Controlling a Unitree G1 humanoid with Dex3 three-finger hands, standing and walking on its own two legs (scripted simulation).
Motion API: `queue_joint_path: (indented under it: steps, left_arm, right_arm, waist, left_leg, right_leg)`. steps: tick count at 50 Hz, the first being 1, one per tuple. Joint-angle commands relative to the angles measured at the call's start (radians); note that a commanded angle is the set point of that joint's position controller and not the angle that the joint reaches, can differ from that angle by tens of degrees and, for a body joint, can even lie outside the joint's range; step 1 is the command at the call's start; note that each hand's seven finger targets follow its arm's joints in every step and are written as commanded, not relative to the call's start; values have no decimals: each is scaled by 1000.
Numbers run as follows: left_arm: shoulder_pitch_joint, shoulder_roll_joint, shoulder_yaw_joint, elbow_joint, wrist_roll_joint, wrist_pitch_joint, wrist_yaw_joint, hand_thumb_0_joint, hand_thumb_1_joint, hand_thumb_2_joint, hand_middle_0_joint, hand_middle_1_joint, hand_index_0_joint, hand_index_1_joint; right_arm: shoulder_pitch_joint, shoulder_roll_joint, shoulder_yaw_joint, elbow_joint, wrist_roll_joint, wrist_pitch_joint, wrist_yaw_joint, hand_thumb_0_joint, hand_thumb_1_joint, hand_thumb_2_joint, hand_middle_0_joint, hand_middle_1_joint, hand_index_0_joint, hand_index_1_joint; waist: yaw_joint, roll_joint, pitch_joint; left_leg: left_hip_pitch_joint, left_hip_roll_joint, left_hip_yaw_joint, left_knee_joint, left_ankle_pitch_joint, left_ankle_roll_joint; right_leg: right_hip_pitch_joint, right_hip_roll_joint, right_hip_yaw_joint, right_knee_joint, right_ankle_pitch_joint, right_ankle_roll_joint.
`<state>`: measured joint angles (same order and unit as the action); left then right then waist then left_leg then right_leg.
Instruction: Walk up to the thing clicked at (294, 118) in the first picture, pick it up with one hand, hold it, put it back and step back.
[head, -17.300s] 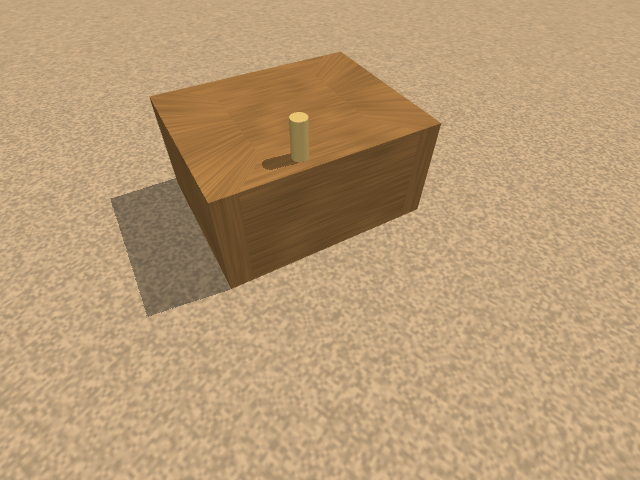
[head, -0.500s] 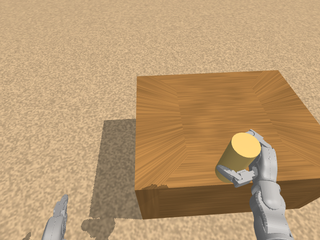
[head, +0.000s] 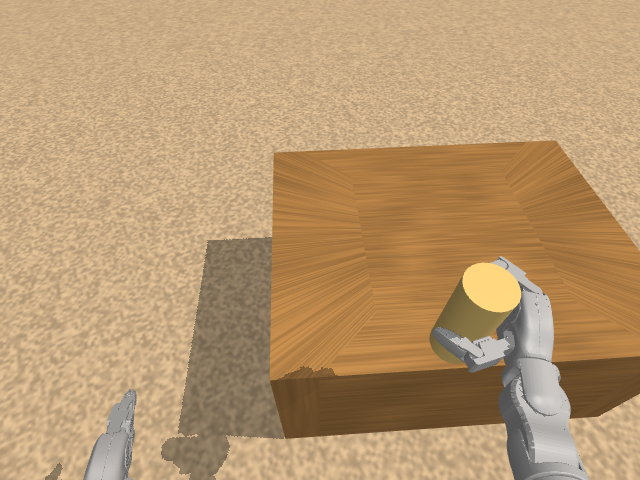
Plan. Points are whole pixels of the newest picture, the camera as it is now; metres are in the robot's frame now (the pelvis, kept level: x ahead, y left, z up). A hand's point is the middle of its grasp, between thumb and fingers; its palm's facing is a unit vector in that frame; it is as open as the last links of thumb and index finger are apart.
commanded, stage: hold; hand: right
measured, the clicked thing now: (469, 317) +0.31 -0.16 +0.05
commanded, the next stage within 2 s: crouch in 0.28 s
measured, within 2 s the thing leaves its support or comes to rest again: neither
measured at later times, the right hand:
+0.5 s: hand (479, 315) +0.32 -0.18 +0.04, palm faces +0.20 +0.98 +0.01, open 9.5 cm
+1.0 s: hand (468, 308) +0.38 -0.20 -0.05, palm faces +0.21 +0.98 +0.02, open 9.6 cm
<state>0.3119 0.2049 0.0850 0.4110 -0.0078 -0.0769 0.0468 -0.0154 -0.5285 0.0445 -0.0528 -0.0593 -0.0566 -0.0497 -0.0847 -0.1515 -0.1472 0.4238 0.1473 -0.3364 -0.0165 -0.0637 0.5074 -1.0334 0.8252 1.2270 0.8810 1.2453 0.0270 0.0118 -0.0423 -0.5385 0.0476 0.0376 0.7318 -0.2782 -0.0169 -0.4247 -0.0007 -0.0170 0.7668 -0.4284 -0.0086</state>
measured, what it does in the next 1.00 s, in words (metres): stands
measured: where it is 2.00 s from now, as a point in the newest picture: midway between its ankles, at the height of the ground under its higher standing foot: outside the picture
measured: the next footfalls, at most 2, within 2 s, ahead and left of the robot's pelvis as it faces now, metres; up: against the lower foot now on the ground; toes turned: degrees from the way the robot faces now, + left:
none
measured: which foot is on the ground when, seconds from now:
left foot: down 0.00-1.00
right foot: down 0.00-1.00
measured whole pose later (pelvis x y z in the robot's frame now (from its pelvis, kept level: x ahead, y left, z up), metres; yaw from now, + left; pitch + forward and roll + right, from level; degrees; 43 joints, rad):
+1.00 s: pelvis -0.02 +0.00 -0.05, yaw +0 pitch +16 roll +1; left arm 0.39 0.23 0.06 0.13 0.05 -0.12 0.00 -0.02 -0.52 0.05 -0.06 -0.06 -0.06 -0.05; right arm -0.43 -0.28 -0.38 0.91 0.11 -0.55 0.06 -0.05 0.52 -1.07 0.82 1.24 0.87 1.26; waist 0.13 0.06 -0.10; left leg -0.94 0.05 0.03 1.02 -0.36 -0.02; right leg -0.84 -0.01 -0.01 1.09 -0.53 -0.01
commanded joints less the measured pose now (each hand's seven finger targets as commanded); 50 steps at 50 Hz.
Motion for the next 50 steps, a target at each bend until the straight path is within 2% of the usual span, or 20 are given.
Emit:
queue_joint_path:
  steps: [1, 5, 7, 9, 10, 12, 13, 19, 23, 24, 26, 30, 31, 34, 37, 39, 41, 46, 49, 50]
  left_arm:
    - [-55, 176, 90, -200, -1, -53, 10, 0, -541, 43, -49, -56, -54, -51]
    - [-52, 164, 88, -162, -6, -53, 10, 0, -539, 45, -47, -56, -52, -50]
    - [-29, 90, 25, -140, -6, -51, 1, 0, -543, 46, -48, -56, -51, -52]
    - [-63, 146, 71, -179, -6, -57, 10, 0, -545, 45, -48, -53, -51, -50]
    - [-27, 127, 55, -114, -2, -48, 8, 0, -540, 40, -48, -53, -53, -49]
    - [-69, 150, 66, -209, -3, -62, 10, 0, -537, 40, -49, -56, -55, -50]
    - [-23, 156, 78, -132, -2, -55, 12, 0, -539, 42, -47, -55, -53, -49]
    - [-25, 120, 36, -174, -8, -52, 5, 0, -528, 48, -45, -68, -60, -53]
    - [-53, 155, 71, -185, -4, -53, 8, 0, -517, 37, -39, -53, -50, -42]
    - [-36, 117, 40, -151, -2, -54, 4, 0, -519, 37, -40, -52, -50, -41]
    - [-49, 141, 70, -155, -1, -57, 8, 0, -519, 33, -43, -52, -53, -40]
    - [-71, 156, 77, -227, 5, -77, 10, 0, -522, 34, -46, -53, -56, -42]
    - [-39, 174, 98, -197, 7, -80, 12, 0, -521, 32, -47, -54, -58, -42]
    - [-11, 89, 19, -206, 19, -90, -3, 0, -522, 36, -47, -55, -58, -44]
    - [-20, 153, 50, -338, 29, -98, -1, 0, -529, 44, -48, -57, -57, -48]
    - [80, 135, 42, -260, 35, -88, -10, 0, -528, 45, -49, -62, -60, -51]
    - [26, 190, 82, -404, 37, -98, -13, 0, -535, 49, -49, -60, -58, -51]
    - [101, 157, 56, -398, 42, -89, -30, 0, -543, 53, -50, -57, -55, -52]
    - [82, 217, 97, -514, 51, -94, -31, 0, -538, 48, -53, -58, -59, -51]
    - [108, 199, 74, -511, 54, -89, -34, 0, -535, 47, -52, -58, -59, -50]
  right_arm:
    - [-306, -140, -49, -326, 11, -100, -5, 0, -172, -1333, 1276, 1451, 1331, 1451]
    - [-318, -159, -81, -305, 19, -93, -13, 0, -186, -1310, 1270, 1430, 1321, 1430]
    - [-282, -88, -27, -247, 19, -91, -4, 0, -154, -1315, 1260, 1434, 1314, 1434]
    - [-327, -125, -45, -282, 16, -97, -4, 0, -144, -1309, 1252, 1426, 1307, 1426]
    - [-288, -115, -38, -220, 15, -92, -1, 0, -163, -1314, 1263, 1433, 1316, 1433]
    - [-311, -98, -9, -294, 13, -98, 7, 0, -158, -1317, 1258, 1433, 1313, 1433]
    - [-278, -113, -29, -271, 17, -93, 5, 0, -162, -1309, 1260, 1428, 1314, 1428]
    - [-249, -157, -85, -288, 23, -90, 6, 0, 30, -1227, 1124, 1327, 1185, 1327]
    - [-244, -120, -71, -201, 27, -97, 9, 0, -137, -1282, 1254, 1411, 1304, 1411]
    - [-284, -117, -62, -201, 24, -102, 16, 0, -126, -1296, 1261, 1426, 1314, 1427]
    - [-323, -148, -88, -159, 21, -117, 24, 0, -113, -1292, 1245, 1417, 1300, 1417]
    - [-416, -147, -94, -90, 20, -162, 33, 0, -91, -1266, 1210, 1383, 1266, 1383]
    - [-437, -186, -128, -62, 17, -172, 32, 0, -85, -1270, 1211, 1387, 1267, 1387]
    - [-495, -184, -128, -5, 6, -219, 37, 0, -55, -1281, 1212, 1399, 1272, 1399]
    - [-577, -288, -204, 11, -6, -258, 34, 0, -57, -1300, 1222, 1415, 1283, 1416]
    - [-543, -268, -211, 150, -6, -262, 46, 0, -78, -1338, 1254, 1455, 1317, 1455]
    - [-614, -310, -238, 96, -11, -288, 49, 0, -80, -1371, 1282, 1491, 1347, 1492]
    - [-646, -274, -235, 287, -20, -307, 74, 0, -160, -1408, 1335, 1530, 1394, 1530]
    - [-702, -343, -274, 268, -32, -330, 87, 0, -169, -1387, 1311, 1501, 1368, 1502]
    - [-702, -335, -269, 291, -37, -332, 92, 0, -162, -1383, 1312, 1500, 1369, 1500]
  waist:
    - [1, -28, -325]
    - [-7, -7, -266]
    - [6, 8, -183]
    - [10, -5, -260]
    - [9, -4, -202]
    - [17, 0, -286]
    - [9, -16, -258]
    - [-7, 4, -279]
    - [18, 35, -169]
    - [17, 5, -175]
    - [35, 24, -164]
    - [61, 56, -233]
    - [61, 40, -240]
    - [54, -19, -291]
    - [52, -53, -452]
    - [59, -74, -370]
    - [64, -80, -506]
    - [84, -54, -407]
    - [92, -77, -516]
    - [88, -84, -508]
  left_leg:
    - [253, -25, -3, -66, 218, 20]
    - [236, -28, 0, -81, 184, 17]
    - [198, -30, 2, -88, 131, 18]
    - [214, -29, -1, -82, 156, 19]
    - [197, -29, 1, -82, 148, 19]
    - [232, -28, -2, -80, 175, 17]
    - [217, -28, 1, -77, 177, 18]
    - [269, -25, 0, -74, 253, 20]
    - [198, -29, 2, -93, 134, 13]
    - [180, -26, -6, -90, 113, 15]
    - [151, -22, -13, -87, 81, 10]
    - [124, -21, -22, -55, 71, 6]
    - [101, -21, -21, -34, 85, 7]
    - [47, -19, -25, 38, 125, 15]
    - [68, -18, -36, 94, 196, 20]
    - [6, -21, -35, 128, 199, 25]
    - [29, -21, -40, 156, 230, 26]
    - [-86, -29, -30, 205, 154, 30]
    - [-119, -37, -18, 242, 134, 31]
    - [-128, -38, -18, 250, 125, 33]
  right_leg:
    - [34, 5, 19, -141, 269, 10]
    - [8, 5, 23, -151, 238, 7]
    - [-37, 1, 26, -157, 181, 5]
    - [1, 1, 24, -154, 205, 6]
    - [-28, 1, 25, -154, 201, 6]
    - [18, 3, 21, -147, 224, 5]
    - [10, 3, 21, -148, 228, 7]
    - [11, 8, 17, -142, 297, 8]
    - [-36, 1, 21, -158, 180, 1]
    - [-47, 3, 16, -149, 155, -1]
    - [-72, 5, 15, -132, 112, -9]
    - [-93, 6, 25, -89, 96, -13]
    - [-106, 6, 27, -73, 107, -13]
    - [-145, 9, 27, -12, 162, -3]
    - [-141, 15, 27, 41, 231, 7]
    - [-219, 17, 26, 71, 252, 13]
    - [-190, 14, 30, 102, 293, 16]
    - [-329, 8, 34, 151, 222, 16]
    - [-296, -3, 54, 175, 239, 24]
    - [-307, -5, 57, 177, 238, 27]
